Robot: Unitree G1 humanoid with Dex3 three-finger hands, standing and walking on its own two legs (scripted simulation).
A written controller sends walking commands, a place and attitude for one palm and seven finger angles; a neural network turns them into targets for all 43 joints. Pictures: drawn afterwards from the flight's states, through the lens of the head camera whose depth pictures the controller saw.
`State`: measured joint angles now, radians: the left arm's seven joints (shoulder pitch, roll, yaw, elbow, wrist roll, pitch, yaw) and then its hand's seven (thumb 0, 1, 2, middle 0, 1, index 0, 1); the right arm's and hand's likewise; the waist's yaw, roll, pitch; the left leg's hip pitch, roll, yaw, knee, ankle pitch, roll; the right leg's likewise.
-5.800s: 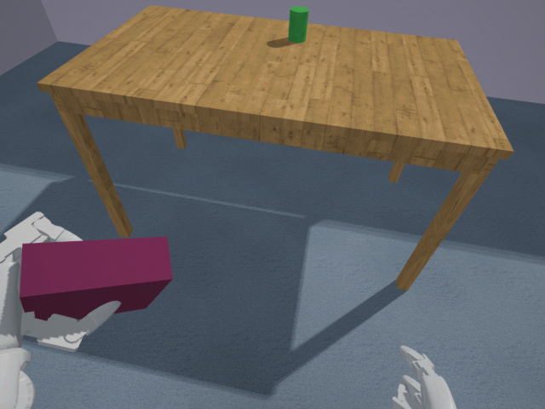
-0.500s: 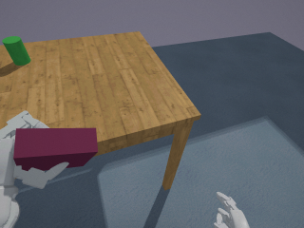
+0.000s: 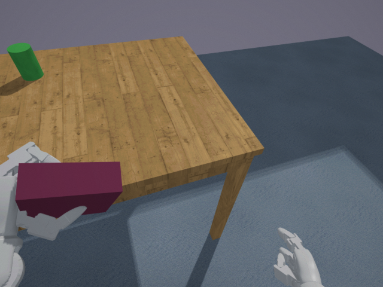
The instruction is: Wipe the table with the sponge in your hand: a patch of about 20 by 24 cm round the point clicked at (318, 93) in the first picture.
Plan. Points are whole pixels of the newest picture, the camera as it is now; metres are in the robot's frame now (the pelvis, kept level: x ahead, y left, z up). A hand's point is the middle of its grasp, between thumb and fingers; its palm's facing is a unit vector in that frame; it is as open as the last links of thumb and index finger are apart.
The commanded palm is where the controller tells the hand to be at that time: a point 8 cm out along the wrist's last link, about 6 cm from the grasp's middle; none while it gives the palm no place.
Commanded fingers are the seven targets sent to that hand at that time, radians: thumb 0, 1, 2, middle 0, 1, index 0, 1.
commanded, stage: look again from close up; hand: left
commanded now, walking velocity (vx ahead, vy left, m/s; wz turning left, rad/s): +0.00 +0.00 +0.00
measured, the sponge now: (85, 191) +0.23 +0.21 +0.13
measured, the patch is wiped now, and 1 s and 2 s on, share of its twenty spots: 0.00 0.00 0.00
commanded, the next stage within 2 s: shuffle to correct the standing spot in 0.30 s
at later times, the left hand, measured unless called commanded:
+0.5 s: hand (53, 197) +0.21 +0.24 +0.15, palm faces +0.37 -0.85 -0.37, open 9.4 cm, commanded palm +0.15 +0.28 +0.17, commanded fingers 0.00 0.10 1.30 -1.20 -1.60 -1.20 -1.60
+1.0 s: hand (46, 177) +0.24 +0.26 +0.15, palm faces +0.39 -0.82 -0.41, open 9.4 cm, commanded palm +0.18 +0.31 +0.17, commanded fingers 0.00 0.10 1.30 -1.20 -1.60 -1.20 -1.60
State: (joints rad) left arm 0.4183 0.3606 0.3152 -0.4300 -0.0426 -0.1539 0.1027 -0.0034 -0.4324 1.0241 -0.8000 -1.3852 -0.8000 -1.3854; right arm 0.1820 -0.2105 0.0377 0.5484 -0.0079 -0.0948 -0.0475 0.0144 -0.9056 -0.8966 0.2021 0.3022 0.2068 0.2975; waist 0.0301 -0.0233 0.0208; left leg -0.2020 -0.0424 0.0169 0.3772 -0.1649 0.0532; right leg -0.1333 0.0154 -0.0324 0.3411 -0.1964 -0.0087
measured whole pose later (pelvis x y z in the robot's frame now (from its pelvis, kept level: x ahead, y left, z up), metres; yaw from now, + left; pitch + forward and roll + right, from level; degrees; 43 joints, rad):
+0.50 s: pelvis +0.00 +0.00 +0.00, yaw +1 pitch -1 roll -1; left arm 0.45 0.36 0.31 -0.43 -0.05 -0.15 0.11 0.00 -0.43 1.03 -0.80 -1.39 -0.80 -1.39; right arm 0.21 -0.22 0.03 0.57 0.00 -0.08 -0.05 0.02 -0.91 -0.90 0.20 0.30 0.21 0.30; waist 0.02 0.01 0.02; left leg -0.22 -0.03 0.00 0.40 -0.17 0.05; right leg -0.14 0.03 -0.05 0.34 -0.19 -0.02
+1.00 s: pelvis +0.04 +0.02 -0.02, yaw +3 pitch +0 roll -1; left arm 0.48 0.38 0.34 -0.51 -0.04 -0.23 0.12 0.00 -0.43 1.03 -0.80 -1.38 -0.80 -1.38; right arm 0.23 -0.21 0.01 0.59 0.01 -0.08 -0.01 0.01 -0.91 -0.90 0.20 0.30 0.21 0.30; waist 0.01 0.00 0.03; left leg -0.41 -0.05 0.01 0.89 -0.43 0.03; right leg -0.22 -0.02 -0.07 0.60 -0.38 -0.01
